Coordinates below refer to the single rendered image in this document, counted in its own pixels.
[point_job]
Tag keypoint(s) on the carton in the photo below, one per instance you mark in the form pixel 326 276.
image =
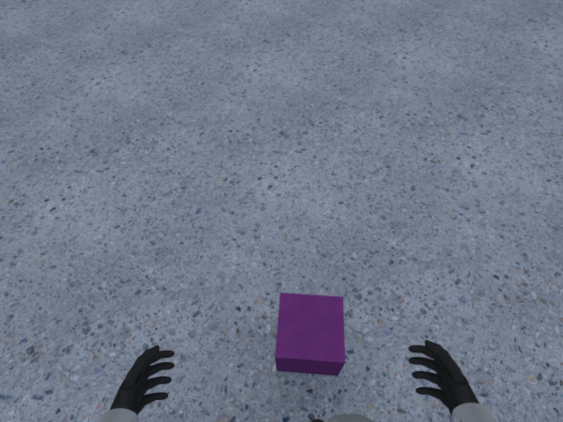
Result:
pixel 310 334

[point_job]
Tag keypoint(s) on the left robot hand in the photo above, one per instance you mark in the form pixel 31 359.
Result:
pixel 131 392

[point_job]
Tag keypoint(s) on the right robot hand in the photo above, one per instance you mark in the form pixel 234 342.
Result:
pixel 454 388

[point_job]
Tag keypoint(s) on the right robot forearm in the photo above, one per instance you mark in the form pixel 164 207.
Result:
pixel 472 412

